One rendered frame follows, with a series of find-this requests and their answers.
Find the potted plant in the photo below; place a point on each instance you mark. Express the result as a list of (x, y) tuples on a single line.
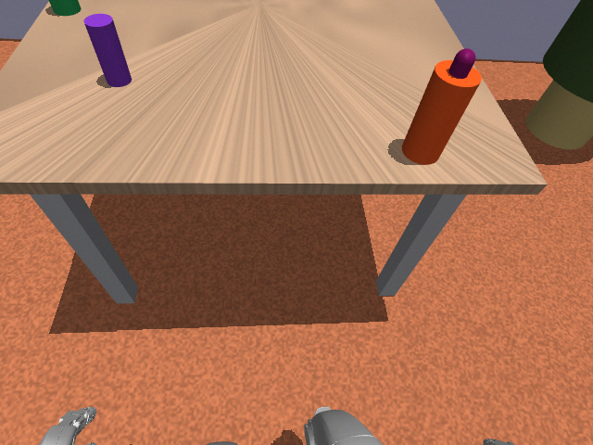
[(563, 115)]

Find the left robot hand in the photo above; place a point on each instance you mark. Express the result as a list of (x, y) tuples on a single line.
[(69, 426)]

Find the table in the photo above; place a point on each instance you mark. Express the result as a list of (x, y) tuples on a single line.
[(245, 97)]

